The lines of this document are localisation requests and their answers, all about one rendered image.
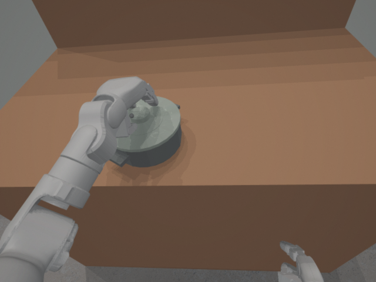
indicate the knob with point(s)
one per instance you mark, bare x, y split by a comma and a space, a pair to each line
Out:
141, 115

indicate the left robot upper arm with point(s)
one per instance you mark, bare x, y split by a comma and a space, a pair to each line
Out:
41, 242

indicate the table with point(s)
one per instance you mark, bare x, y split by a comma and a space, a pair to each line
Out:
278, 118

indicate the left robot hand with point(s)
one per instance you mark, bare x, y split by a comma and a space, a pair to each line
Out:
130, 90

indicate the pot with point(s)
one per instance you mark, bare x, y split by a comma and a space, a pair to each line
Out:
150, 157

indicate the right robot hand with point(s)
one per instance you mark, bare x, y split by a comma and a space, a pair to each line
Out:
306, 271

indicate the lid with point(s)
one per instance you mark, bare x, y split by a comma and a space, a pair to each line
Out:
163, 124

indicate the robot left forearm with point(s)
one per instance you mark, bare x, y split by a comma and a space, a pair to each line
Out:
92, 144

